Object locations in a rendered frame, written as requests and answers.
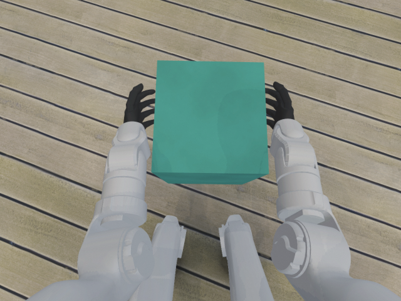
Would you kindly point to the robot right thigh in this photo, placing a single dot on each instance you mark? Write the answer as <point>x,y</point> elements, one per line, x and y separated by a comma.
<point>247,279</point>

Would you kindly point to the left robot upper arm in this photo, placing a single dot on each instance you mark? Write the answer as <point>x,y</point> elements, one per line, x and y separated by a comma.
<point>111,266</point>

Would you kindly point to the carton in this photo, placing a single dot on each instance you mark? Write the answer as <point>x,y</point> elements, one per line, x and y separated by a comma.
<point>210,122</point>

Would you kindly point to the left robot shin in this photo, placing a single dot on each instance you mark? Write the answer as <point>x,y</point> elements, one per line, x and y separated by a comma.
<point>168,218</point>

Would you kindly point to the right robot hand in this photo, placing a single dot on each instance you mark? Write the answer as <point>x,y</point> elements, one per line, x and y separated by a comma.
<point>283,107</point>

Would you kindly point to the right robot upper arm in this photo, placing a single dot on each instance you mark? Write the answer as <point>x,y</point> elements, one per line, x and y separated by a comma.
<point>316,261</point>

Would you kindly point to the robot right forearm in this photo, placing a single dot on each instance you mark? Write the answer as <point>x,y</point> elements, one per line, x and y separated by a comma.
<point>298,178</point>

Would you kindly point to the robot left forearm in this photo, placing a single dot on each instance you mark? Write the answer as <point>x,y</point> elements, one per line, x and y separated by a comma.
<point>123,194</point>

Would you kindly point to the left robot hand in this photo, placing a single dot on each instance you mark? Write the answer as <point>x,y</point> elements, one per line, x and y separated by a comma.
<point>134,106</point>

